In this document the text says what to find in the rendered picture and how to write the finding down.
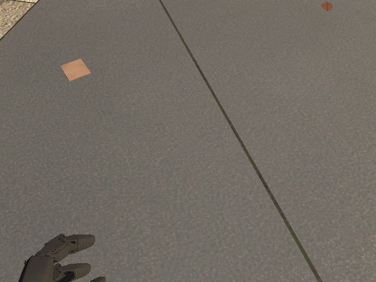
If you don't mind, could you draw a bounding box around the left robot hand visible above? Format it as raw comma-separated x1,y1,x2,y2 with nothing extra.
18,234,106,282

